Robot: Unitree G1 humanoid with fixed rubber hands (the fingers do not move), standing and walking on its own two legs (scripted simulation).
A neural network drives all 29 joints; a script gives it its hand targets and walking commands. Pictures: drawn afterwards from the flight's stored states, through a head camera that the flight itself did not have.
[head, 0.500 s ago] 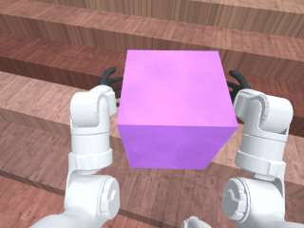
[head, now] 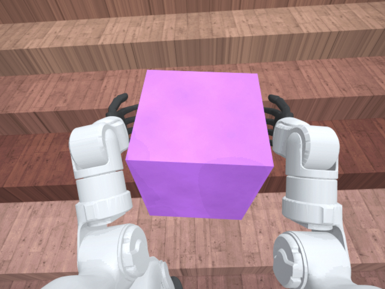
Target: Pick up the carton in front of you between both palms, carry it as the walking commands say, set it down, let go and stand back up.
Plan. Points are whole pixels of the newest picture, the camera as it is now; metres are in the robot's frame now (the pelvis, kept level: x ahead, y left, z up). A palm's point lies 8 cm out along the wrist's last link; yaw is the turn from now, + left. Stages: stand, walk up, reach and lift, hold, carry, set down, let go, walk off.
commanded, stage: carry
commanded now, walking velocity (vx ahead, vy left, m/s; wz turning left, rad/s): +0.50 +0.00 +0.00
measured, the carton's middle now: (198, 151) +0.37 -0.05 +0.08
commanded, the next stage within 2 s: none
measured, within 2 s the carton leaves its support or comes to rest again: neither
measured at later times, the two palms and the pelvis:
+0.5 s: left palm out of the picture +0.64 +0.12 +0.31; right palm out of the picture +0.65 -0.18 +0.32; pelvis +0.29 -0.05 +0.14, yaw -1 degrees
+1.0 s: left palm out of the picture +0.95 +0.09 +0.47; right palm out of the picture +0.93 -0.21 +0.46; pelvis +0.58 -0.02 +0.27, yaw -1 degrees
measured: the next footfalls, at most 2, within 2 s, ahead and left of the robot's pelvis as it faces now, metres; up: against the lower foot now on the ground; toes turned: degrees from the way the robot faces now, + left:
right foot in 0.44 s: +0.45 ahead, -0.14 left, +0.15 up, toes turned -6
left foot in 0.98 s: +0.79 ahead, +0.07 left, +0.29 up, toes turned +6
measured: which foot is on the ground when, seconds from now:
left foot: down 0.00-0.48, up 0.50-0.96, down 0.98-1.00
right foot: up 0.00-0.42, down 0.44-1.00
